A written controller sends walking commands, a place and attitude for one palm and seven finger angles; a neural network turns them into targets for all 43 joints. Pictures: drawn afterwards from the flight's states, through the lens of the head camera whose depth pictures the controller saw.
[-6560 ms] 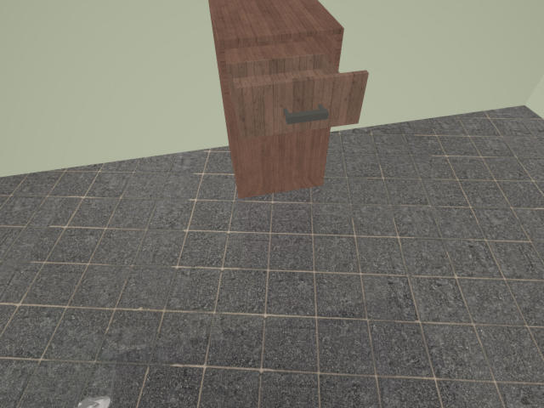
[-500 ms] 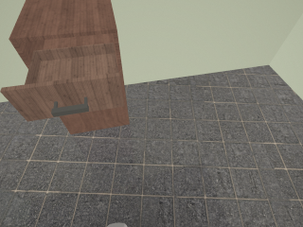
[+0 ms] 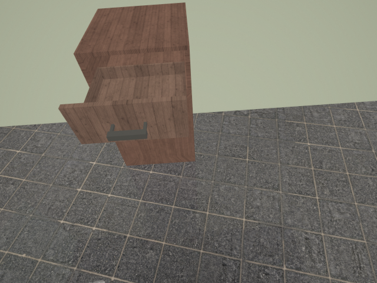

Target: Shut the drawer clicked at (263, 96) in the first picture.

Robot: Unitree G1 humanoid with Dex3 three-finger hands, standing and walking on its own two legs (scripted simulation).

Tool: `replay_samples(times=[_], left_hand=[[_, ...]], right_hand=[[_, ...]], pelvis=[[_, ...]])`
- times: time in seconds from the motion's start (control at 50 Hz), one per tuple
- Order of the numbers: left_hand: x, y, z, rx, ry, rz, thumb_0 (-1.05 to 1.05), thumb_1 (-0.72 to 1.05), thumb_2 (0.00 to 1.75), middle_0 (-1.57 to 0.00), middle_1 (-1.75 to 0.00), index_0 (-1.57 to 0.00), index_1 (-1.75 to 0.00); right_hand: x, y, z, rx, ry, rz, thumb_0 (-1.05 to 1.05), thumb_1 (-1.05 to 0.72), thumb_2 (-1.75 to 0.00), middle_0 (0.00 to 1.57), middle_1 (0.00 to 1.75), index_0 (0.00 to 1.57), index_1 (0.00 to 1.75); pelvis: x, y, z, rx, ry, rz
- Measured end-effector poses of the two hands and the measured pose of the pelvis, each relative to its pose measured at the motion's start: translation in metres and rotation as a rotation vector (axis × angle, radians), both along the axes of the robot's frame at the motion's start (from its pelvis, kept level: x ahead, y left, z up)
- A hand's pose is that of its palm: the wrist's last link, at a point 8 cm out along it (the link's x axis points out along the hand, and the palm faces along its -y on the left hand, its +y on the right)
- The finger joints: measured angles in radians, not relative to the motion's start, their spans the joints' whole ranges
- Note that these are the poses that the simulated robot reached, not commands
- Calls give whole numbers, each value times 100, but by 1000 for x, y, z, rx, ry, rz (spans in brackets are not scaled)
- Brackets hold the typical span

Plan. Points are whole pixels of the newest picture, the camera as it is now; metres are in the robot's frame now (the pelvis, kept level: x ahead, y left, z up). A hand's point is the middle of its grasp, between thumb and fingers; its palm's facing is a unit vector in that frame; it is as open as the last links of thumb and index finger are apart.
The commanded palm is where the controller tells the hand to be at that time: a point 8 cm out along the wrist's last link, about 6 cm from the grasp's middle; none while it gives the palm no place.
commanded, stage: take the last steps up to it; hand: left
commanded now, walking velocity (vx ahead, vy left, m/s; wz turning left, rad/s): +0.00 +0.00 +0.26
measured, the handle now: (128, 130) +0.58 +0.24 -0.08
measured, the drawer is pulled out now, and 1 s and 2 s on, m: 0.30 0.30 0.30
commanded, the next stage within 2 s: come to a stop and stand still in 1.16 s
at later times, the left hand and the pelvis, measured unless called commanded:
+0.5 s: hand out of the picture -0.08 +0.20 -0.17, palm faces +0.19 -0.97 -0.16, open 7.4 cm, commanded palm none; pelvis +0.03 +0.04 +0.00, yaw +4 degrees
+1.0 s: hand (133, 221) +0.30 +0.19 -0.16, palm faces +0.06 -0.98 -0.21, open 7.4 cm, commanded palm none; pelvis +0.18 +0.00 -0.01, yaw +4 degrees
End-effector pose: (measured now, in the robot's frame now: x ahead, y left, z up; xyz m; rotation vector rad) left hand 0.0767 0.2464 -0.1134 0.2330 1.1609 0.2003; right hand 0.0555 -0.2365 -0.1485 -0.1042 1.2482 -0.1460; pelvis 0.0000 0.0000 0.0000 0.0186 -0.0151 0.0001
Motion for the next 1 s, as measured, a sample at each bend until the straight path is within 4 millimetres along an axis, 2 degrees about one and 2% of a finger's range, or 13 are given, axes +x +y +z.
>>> replay_samples(times=[0.14,0.26,0.34,0.42,0.46,0.5,0.56,0.62,0.72,0.82,0.92,0.96,1.0], left_hand=[[-35,-22,9,-27,18,59,0,91,89,-20,-30,-20,-30],[-78,-20,6,-50,82,137,0,92,89,-20,-30,-20,-30],[-117,-16,-1,-85,177,195,0,92,89,-20,-30,-20,-30],[-155,-7,-13,-132,295,255,0,91,90,-20,-30,-20,-30],[-167,-1,-24,-157,356,268,0,91,90,-20,-30,-20,-30],[-169,4,-28,-170,409,253,0,91,90,-20,-30,-20,-30],[-146,14,-27,-179,410,223,0,91,90,-19,-30,-20,-30],[-104,24,-25,-175,339,199,1,91,90,-19,-30,-20,-30],[-17,33,-22,-149,198,150,0,91,90,-19,-30,-20,-30],[83,27,-17,-118,85,65,0,91,90,-19,-30,-20,-30],[179,6,-18,-74,-34,-17,0,91,90,-19,-30,-20,-30],[200,-3,-19,-64,-78,-15,0,91,90,-19,-30,-20,-30],[208,-11,-16,-68,-83,0,0,91,90,-19,-30,-20,-30]], right_hand=[[-11,-14,5,7,55,30,1,-91,-90,20,29,20,30],[-10,-14,15,-12,88,81,1,-91,-90,20,29,20,30],[9,0,21,-28,76,123,1,-91,-90,20,29,20,30],[39,26,26,-47,17,162,1,-91,-90,20,29,20,30],[51,40,23,-59,-27,164,1,-91,-90,20,29,20,30],[54,53,25,-58,-51,149,1,-91,-90,20,29,20,30],[46,59,30,-73,-41,99,0,-94,-90,20,30,20,30],[29,62,31,-72,29,78,0,-94,-90,20,30,20,30],[0,66,26,-41,175,35,0,-93,-90,20,30,20,30],[-16,64,19,4,297,-29,1,-92,-90,20,30,20,30],[-5,48,1,45,388,-79,1,-91,-90,20,30,20,30],[11,37,-7,51,402,-76,1,-91,-90,20,30,20,30],[40,25,-8,41,373,-62,1,-91,-90,20,30,20,30]], pelvis=[[-5,-10,11,14,-11,50],[0,-7,17,15,-2,81],[7,4,18,8,6,91],[16,23,13,-12,5,94],[22,35,5,-30,2,91],[29,42,4,-22,-7,77],[40,49,9,-19,-12,71],[54,53,13,-15,-11,70],[81,50,14,-5,-5,69],[115,36,9,3,-1,59],[161,11,-9,10,0,55],[174,3,-14,0,-9,58],[185,-2,-11,-9,-16,62]])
